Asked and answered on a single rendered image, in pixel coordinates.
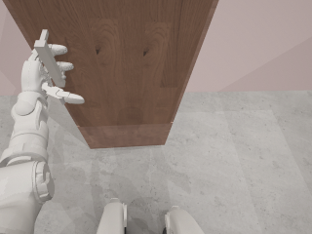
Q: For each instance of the handle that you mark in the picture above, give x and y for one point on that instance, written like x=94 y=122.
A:
x=44 y=52

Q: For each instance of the robot right thigh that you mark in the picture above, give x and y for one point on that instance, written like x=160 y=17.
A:
x=180 y=221

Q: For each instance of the robot left hand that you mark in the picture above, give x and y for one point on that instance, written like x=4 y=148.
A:
x=34 y=76

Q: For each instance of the robot left forearm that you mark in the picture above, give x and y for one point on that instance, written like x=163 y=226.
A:
x=30 y=136

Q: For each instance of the robot left upper arm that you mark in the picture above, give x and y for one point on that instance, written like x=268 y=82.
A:
x=24 y=188

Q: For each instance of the cupboard door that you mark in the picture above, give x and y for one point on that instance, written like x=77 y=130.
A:
x=130 y=57

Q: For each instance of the robot left thigh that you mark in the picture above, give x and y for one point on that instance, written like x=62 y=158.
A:
x=113 y=219

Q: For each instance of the robot thigh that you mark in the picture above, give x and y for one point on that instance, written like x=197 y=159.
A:
x=180 y=221
x=113 y=219

